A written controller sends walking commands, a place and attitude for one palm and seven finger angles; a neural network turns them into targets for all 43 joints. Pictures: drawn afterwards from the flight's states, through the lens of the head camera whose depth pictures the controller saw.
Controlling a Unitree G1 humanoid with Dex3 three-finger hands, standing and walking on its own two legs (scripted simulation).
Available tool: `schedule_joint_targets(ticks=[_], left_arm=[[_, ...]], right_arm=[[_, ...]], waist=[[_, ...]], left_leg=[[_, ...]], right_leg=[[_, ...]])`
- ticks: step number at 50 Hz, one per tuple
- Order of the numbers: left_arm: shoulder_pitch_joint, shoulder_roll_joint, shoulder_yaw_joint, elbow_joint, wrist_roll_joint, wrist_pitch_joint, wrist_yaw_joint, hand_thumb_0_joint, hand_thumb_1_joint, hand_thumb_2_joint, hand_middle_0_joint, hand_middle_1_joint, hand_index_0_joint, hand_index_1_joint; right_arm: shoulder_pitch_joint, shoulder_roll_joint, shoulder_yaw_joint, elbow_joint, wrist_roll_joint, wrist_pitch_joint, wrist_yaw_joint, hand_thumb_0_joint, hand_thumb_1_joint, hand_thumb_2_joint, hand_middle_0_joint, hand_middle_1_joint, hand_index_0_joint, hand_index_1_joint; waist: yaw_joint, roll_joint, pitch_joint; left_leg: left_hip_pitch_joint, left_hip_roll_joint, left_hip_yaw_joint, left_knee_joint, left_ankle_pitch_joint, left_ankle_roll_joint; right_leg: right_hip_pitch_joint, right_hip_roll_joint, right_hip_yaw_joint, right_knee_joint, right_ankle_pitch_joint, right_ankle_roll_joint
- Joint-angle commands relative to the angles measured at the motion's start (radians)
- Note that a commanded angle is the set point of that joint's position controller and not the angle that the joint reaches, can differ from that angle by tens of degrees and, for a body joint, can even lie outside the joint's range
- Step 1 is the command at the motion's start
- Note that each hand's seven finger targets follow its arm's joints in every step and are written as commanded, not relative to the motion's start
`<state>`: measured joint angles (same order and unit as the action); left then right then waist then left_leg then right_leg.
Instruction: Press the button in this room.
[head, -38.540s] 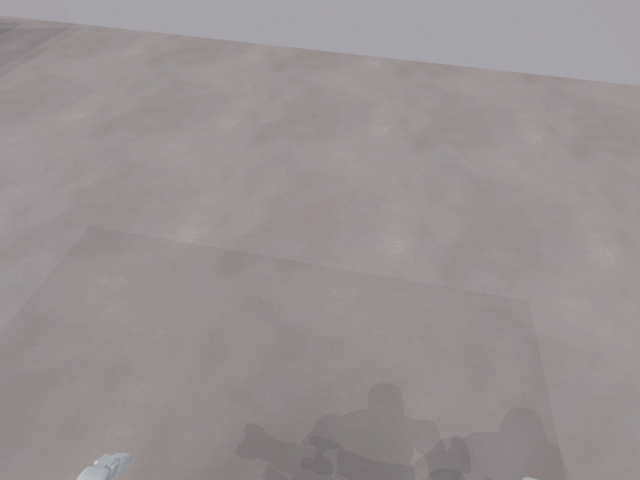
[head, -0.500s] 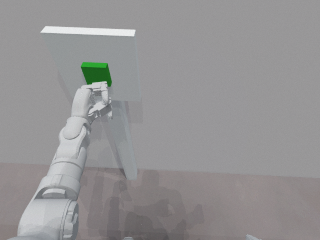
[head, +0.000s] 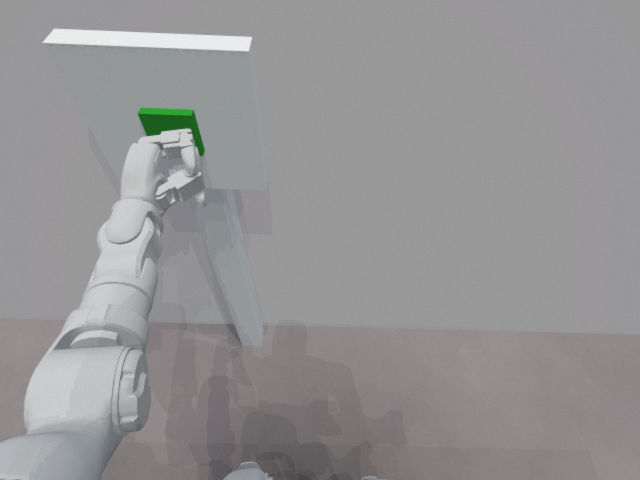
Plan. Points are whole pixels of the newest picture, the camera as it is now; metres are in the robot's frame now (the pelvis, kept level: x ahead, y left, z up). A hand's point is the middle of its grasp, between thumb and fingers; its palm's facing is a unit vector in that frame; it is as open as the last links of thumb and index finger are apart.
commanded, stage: press the button with the knuckle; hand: left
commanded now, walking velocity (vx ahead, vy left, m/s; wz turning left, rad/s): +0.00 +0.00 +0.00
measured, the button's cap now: (174, 129) +0.52 +0.17 +0.14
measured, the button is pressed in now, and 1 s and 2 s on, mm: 7 0 0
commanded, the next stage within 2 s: hold the button down briefly in 0.26 s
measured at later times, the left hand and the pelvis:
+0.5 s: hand (197, 172) +0.47 +0.14 +0.11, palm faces -0.07 -1.00 -0.02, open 2.7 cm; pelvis -0.02 +0.00 -0.01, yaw +1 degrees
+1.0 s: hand (194, 181) +0.46 +0.14 +0.11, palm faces -0.07 -1.00 +0.00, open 2.7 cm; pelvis -0.03 +0.02 -0.01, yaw -1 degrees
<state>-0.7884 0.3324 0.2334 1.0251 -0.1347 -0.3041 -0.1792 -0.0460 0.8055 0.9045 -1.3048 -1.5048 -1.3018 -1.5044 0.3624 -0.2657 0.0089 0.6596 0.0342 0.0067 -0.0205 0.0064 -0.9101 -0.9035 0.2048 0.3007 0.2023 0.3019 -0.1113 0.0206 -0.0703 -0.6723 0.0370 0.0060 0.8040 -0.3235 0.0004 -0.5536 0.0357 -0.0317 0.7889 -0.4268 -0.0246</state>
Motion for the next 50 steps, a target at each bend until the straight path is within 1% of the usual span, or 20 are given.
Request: schedule_joint_targets(ticks=[1, 4, 7, 11, 13, 15, 18, 19, 21, 22, 24, 27, 32, 34, 37, 40, 41, 42, 44, 50], left_arm=[[-0.579, 0.193, 0.023, -0.175, -0.013, -0.067, 0.013, 0.000, 0.900, 0.900, -1.300, -1.500, -1.300, -1.500], [-0.648, 0.224, 0.041, -0.147, -0.012, -0.071, 0.018, 0.000, 0.900, 0.900, -1.300, -1.500, -1.300, -1.500], [-0.660, 0.200, 0.016, -0.113, -0.002, -0.069, 0.021, 0.000, 0.900, 0.900, -1.300, -1.500, -1.300, -1.500], [-0.739, 0.218, 0.020, -0.095, 0.002, -0.075, 0.035, 0.000, 0.900, 0.900, -1.300, -1.500, -1.300, -1.500], [-0.766, 0.196, 0.000, -0.087, 0.001, -0.077, 0.037, 0.000, 0.900, 0.900, -1.300, -1.500, -1.300, -1.500], [-0.759, 0.240, 0.028, -0.049, 0.004, -0.070, 0.037, 0.000, 0.900, 0.900, -1.300, -1.500, -1.300, -1.500], [-0.817, 0.203, -0.007, -0.058, -0.001, -0.071, 0.034, 0.000, 0.900, 0.900, -1.300, -1.500, -1.300, -1.500], [-0.807, 0.246, 0.024, -0.047, 0.003, -0.071, 0.036, 0.000, 0.900, 0.900, -1.300, -1.500, -1.300, -1.500], [-0.813, 0.258, 0.030, -0.042, 0.001, -0.068, 0.038, 0.000, 0.900, 0.900, -1.300, -1.500, -1.300, -1.500], [-0.821, 0.236, 0.007, -0.039, 0.002, -0.067, 0.035, 0.000, 0.900, 0.900, -1.300, -1.500, -1.300, -1.500], [-0.819, 0.256, 0.032, -0.033, 0.002, -0.072, 0.039, 0.000, 0.900, 0.900, -1.300, -1.500, -1.300, -1.500], [-0.835, 0.254, 0.027, -0.049, 0.005, -0.076, 0.045, 0.000, 0.900, 0.900, -1.300, -1.500, -1.300, -1.500], [-0.837, 0.271, 0.030, -0.028, 0.012, -0.074, 0.056, 0.000, 0.900, 0.900, -1.300, -1.500, -1.300, -1.500], [-0.825, 0.306, 0.064, -0.025, 0.014, -0.077, 0.059, 0.000, 0.900, 0.900, -1.300, -1.500, -1.300, -1.500], [-0.791, 0.288, 0.053, -0.016, 0.013, -0.067, 0.049, 0.000, 0.900, 0.900, -1.300, -1.500, -1.300, -1.500], [-0.724, 0.304, 0.090, -0.045, 0.009, -0.073, 0.046, 0.000, 0.900, 0.900, -1.300, -1.500, -1.300, -1.500], [-0.719, 0.272, 0.066, -0.072, 0.008, -0.075, 0.044, 0.000, 0.900, 0.900, -1.300, -1.500, -1.300, -1.500], [-0.684, 0.265, 0.071, -0.081, 0.006, -0.076, 0.043, 0.000, 0.900, 0.900, -1.300, -1.500, -1.300, -1.500], [-0.648, 0.250, 0.068, -0.081, 0.003, -0.077, 0.045, 0.000, 0.900, 0.900, -1.300, -1.500, -1.300, -1.500], [-0.560, 0.208, 0.040, -0.175, 0.001, -0.083, 0.052, 0.000, 0.900, 0.900, -1.300, -1.500, -1.300, -1.500]], right_arm=[[0.088, -0.153, -0.058, -0.076, -0.002, -0.032, -0.008, 0.000, -0.900, -0.900, 0.200, 0.300, 0.200, 0.300], [0.101, -0.159, -0.057, -0.060, -0.003, -0.037, -0.010, 0.000, -0.900, -0.900, 0.200, 0.300, 0.200, 0.300], [0.105, -0.157, -0.056, -0.055, -0.006, -0.042, -0.008, 0.000, -0.900, -0.900, 0.200, 0.300, 0.200, 0.300], [0.126, -0.168, -0.055, -0.043, -0.010, -0.050, -0.008, 0.000, -0.900, -0.900, 0.200, 0.300, 0.200, 0.300], [0.128, -0.166, -0.054, -0.040, -0.012, -0.055, -0.008, 0.000, -0.900, -0.900, 0.200, 0.300, 0.200, 0.300], [0.136, -0.170, -0.052, -0.033, -0.011, -0.059, -0.010, 0.000, -0.900, -0.900, 0.200, 0.300, 0.200, 0.300], [0.146, -0.169, -0.049, -0.029, -0.011, -0.068, -0.013, 0.000, -0.900, -0.900, 0.200, 0.300, 0.200, 0.300], [0.147, -0.177, -0.050, -0.027, -0.009, -0.071, -0.014, 0.000, -0.900, -0.900, 0.200, 0.300, 0.200, 0.300], [0.151, -0.177, -0.047, -0.032, -0.010, -0.074, -0.016, 0.000, -0.900, -0.900, 0.200, 0.300, 0.200, 0.300], [0.149, -0.174, -0.045, -0.030, -0.010, -0.079, -0.014, 0.000, -0.900, -0.900, 0.200, 0.300, 0.200, 0.300], [0.155, -0.178, -0.048, -0.031, -0.011, -0.083, -0.013, 0.000, -0.900, -0.900, 0.200, 0.300, 0.200, 0.300], [0.157, -0.177, -0.046, -0.033, -0.016, -0.090, -0.011, 0.000, -0.900, -0.900, 0.200, 0.300, 0.200, 0.300], [0.162, -0.187, -0.045, -0.035, -0.017, -0.096, -0.010, 0.000, -0.900, -0.900, 0.200, 0.300, 0.200, 0.300], [0.164, -0.190, -0.045, -0.040, -0.016, -0.098, -0.010, 0.000, -0.900, -0.900, 0.200, 0.300, 0.200, 0.300], [0.162, -0.188, -0.045, -0.048, -0.018, -0.096, -0.008, 0.000, -0.900, -0.900, 0.200, 0.300, 0.200, 0.300], [0.161, -0.187, -0.050, -0.063, -0.022, -0.093, -0.004, 0.000, -0.900, -0.900, 0.200, 0.300, 0.200, 0.300], [0.154, -0.183, -0.051, -0.069, -0.021, -0.091, -0.002, 0.000, -0.900, -0.900, 0.200, 0.300, 0.200, 0.300], [0.152, -0.181, -0.052, -0.077, -0.022, -0.089, 0.001, 0.000, -0.900, -0.900, 0.200, 0.300, 0.200, 0.300], [0.146, -0.182, -0.054, -0.083, -0.018, -0.084, 0.004, 0.000, -0.900, -0.900, 0.200, 0.300, 0.200, 0.300], [0.113, -0.173, -0.057, -0.110, -0.013, -0.072, 0.005, 0.000, -0.900, -0.900, 0.200, 0.300, 0.200, 0.300]], waist=[[-0.049, 0.030, -0.351], [-0.068, 0.006, -0.348], [-0.073, 0.045, -0.333], [-0.101, 0.024, -0.328], [-0.112, 0.025, -0.326], [-0.107, 0.022, -0.335], [-0.129, 0.036, -0.322], [-0.121, 0.035, -0.330], [-0.118, 0.036, -0.339], [-0.122, 0.063, -0.328], [-0.119, 0.046, -0.340], [-0.118, 0.074, -0.342], [-0.129, 0.050, -0.309], [-0.115, 0.056, -0.332], [-0.108, 0.048, -0.329], [-0.069, 0.072, -0.379], [-0.074, 0.083, -0.384], [-0.056, 0.085, -0.385], [-0.059, 0.040, -0.356], [-0.035, 0.060, -0.330]], left_leg=[[0.349, -0.033, -0.033, -0.054, 0.164, 0.040], [0.330, -0.030, -0.037, -0.047, 0.137, 0.043], [0.328, -0.031, -0.043, -0.045, 0.117, 0.039], [0.312, -0.024, -0.056, -0.044, 0.076, 0.042], [0.302, -0.027, -0.057, -0.039, 0.054, 0.044], [0.280, -0.026, -0.055, -0.039, 0.034, 0.044], [0.280, -0.027, -0.061, -0.042, 0.002, 0.045], [0.277, -0.022, -0.061, -0.043, -0.007, 0.043], [0.261, -0.024, -0.063, -0.047, -0.028, 0.043], [0.262, -0.026, -0.063, -0.049, -0.037, 0.041], [0.258, -0.024, -0.062, -0.046, -0.042, 0.042], [0.263, -0.024, -0.068, -0.050, -0.059, 0.039], [0.226, -0.022, -0.072, -0.056, -0.126, 0.041], [0.226, -0.023, -0.071, -0.054, -0.118, 0.041], [0.227, -0.023, -0.071, -0.055, -0.100, 0.040], [0.265, -0.021, -0.075, -0.050, -0.044, 0.034], [0.288, -0.019, -0.073, -0.052, -0.029, 0.033], [0.293, -0.020, -0.075, -0.054, -0.030, 0.030], [0.288, -0.016, -0.073, -0.056, -0.025, 0.033], [0.317, -0.016, -0.071, -0.073, -0.012, 0.029]], right_leg=[[-0.064, 0.014, 0.026, -0.132, 0.270, 0.018], [-0.083, 0.015, 0.030, -0.133, 0.240, 0.023], [-0.115, 0.016, 0.023, -0.130, 0.206, 0.018], [-0.154, 0.018, 0.024, -0.131, 0.155, 0.021], [-0.162, 0.018, 0.026, -0.133, 0.136, 0.021], [-0.153, 0.019, 0.029, -0.134, 0.119, 0.022], [-0.182, 0.019, 0.027, -0.137, 0.091, 0.022], [-0.187, 0.019, 0.029, -0.136, 0.080, 0.023], [-0.176, 0.019, 0.028, -0.134, 0.063, 0.022], [-0.187, 0.019, 0.027, -0.134, 0.056, 0.021], [-0.187, 0.019, 0.026, -0.131, 0.050, 0.022], [-0.199, 0.021, 0.020, -0.126, 0.036, 0.019], [-0.219, 0.020, 0.021, -0.128, -0.012, 0.021], [-0.207, 0.019, 0.022, -0.121, -0.007, 0.019], [-0.201, 0.020, 0.015, -0.118, 0.004, 0.017], [-0.184, 0.021, 0.005, -0.103, 0.038, 0.009], [-0.192, 0.022, 0.002, -0.102, 0.047, 0.010], [-0.190, 0.023, -0.002, -0.099, 0.044, 0.007], [-0.192, 0.027, -0.004, -0.103, 0.049, 0.010], [-0.175, 0.028, -0.012, -0.103, 0.062, 0.005]])
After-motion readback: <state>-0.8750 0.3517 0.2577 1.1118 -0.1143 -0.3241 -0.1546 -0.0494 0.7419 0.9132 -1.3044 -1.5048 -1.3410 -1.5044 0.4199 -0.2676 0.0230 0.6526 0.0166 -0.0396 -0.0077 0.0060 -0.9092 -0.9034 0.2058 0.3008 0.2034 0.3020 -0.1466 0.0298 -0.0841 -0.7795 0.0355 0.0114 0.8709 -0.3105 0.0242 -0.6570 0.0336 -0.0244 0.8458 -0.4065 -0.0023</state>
